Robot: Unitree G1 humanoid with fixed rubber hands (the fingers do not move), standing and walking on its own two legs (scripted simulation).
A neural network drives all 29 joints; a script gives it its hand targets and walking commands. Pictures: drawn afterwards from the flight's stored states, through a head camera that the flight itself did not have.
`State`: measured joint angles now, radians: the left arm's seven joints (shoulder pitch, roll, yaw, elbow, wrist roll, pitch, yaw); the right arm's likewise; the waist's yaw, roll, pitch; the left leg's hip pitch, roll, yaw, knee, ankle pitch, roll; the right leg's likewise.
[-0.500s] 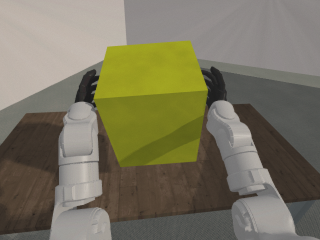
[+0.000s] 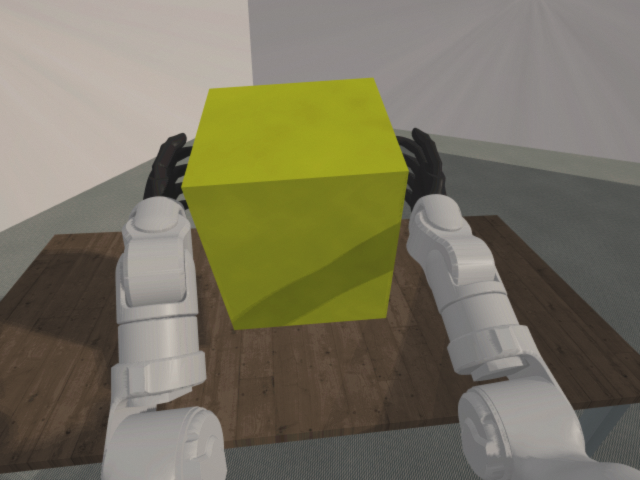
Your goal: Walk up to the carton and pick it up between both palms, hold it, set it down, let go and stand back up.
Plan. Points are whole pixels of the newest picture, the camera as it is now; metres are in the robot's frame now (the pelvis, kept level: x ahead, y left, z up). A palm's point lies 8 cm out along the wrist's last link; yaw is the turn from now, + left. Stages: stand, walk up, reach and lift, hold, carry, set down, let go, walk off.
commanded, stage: hold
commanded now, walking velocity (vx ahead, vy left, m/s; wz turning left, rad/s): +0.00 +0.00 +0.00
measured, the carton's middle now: (301, 208) +0.40 +0.00 +0.22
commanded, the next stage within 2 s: none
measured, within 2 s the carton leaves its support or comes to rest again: neither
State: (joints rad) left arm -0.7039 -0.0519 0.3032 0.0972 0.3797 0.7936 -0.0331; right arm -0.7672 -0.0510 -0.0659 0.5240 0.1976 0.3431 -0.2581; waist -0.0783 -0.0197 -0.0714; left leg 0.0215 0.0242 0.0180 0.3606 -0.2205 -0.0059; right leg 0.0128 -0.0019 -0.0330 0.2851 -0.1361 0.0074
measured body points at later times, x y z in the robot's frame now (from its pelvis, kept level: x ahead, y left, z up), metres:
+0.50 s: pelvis +0.00 +0.00 +0.00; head -0.10 +0.03 +0.44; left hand +0.35 +0.16 +0.27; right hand +0.36 -0.14 +0.28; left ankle +0.00 +0.12 -0.75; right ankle +0.03 -0.13 -0.75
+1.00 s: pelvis +0.00 +0.00 +0.00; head -0.09 +0.01 +0.44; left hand +0.36 +0.15 +0.27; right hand +0.36 -0.15 +0.27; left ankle +0.00 +0.12 -0.75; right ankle +0.03 -0.13 -0.75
